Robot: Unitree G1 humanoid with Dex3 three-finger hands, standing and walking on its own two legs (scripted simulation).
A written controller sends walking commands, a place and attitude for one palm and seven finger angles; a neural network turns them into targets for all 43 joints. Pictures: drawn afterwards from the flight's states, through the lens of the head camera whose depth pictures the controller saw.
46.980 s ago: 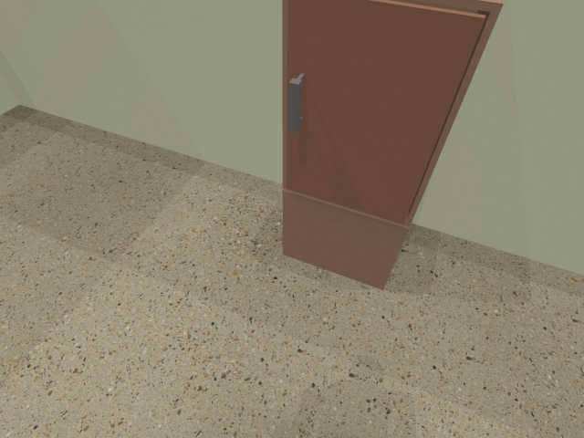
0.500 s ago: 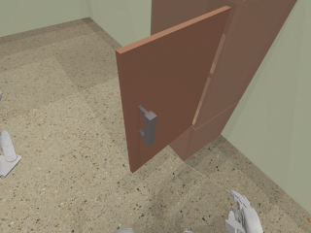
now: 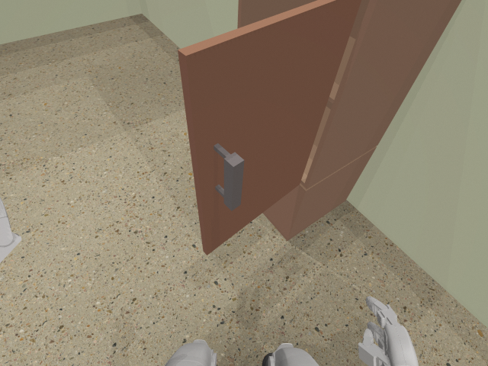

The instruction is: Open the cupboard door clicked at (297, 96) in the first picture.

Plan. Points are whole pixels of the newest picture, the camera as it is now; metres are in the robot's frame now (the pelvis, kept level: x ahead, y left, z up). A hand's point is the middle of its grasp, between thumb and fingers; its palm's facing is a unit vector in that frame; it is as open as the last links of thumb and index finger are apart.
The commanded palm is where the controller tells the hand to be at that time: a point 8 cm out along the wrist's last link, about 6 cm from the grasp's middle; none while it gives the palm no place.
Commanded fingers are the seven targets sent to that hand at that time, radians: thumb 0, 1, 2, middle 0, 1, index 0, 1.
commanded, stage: step back with the hand held close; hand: left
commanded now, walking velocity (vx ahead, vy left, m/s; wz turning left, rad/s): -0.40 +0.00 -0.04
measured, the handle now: (226, 177) +0.44 +0.06 +0.03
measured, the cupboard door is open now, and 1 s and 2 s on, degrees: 96 96 96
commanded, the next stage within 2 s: stop stepping back and stand still in 0.44 s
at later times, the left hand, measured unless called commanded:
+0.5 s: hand (14, 303) +0.15 +0.22 +0.19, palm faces +0.32 -0.83 -0.46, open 7.4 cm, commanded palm +0.08 +0.27 +0.21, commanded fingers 0.00 0.90 0.90 -0.20 -0.30 -0.20 -0.30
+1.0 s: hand out of the picture +0.06 +0.24 +0.18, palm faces +0.42 -0.82 -0.39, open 7.4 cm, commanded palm +0.00 +0.28 +0.21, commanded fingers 0.00 0.90 0.90 -0.20 -0.30 -0.20 -0.30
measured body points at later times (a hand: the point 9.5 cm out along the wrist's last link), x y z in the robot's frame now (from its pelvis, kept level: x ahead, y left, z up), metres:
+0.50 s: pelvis -0.09 -0.02 +0.02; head -0.04 +0.01 +0.46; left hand +0.12 +0.27 +0.22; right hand +0.10 -0.23 -0.06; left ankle +0.07 +0.10 -0.71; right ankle -0.21 -0.14 -0.71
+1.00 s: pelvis -0.15 -0.02 +0.02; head -0.17 -0.01 +0.47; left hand +0.03 +0.28 +0.20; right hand -0.05 -0.29 -0.07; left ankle -0.12 +0.10 -0.71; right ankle -0.18 -0.12 -0.71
